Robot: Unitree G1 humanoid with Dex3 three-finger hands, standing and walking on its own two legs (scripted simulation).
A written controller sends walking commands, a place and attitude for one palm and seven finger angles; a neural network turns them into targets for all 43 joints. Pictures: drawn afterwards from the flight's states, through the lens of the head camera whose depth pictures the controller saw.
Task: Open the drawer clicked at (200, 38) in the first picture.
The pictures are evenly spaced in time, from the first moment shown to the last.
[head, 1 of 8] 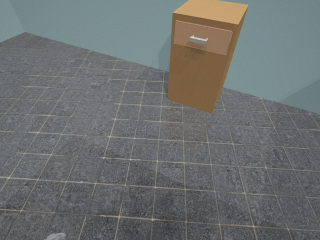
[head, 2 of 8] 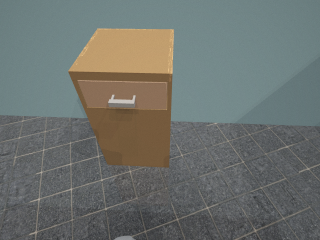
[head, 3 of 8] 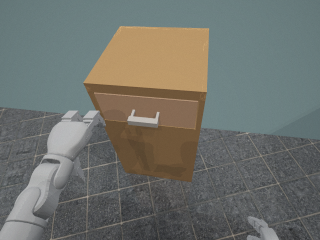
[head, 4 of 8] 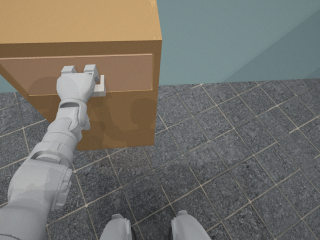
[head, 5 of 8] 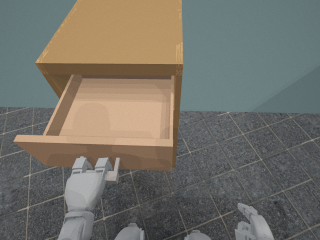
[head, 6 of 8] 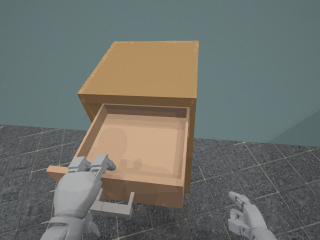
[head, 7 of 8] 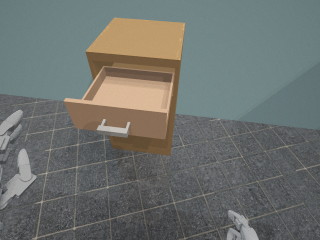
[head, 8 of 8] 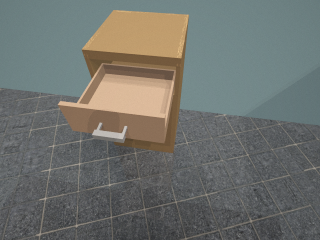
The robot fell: no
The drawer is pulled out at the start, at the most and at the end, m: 0.00 0.30 0.30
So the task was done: yes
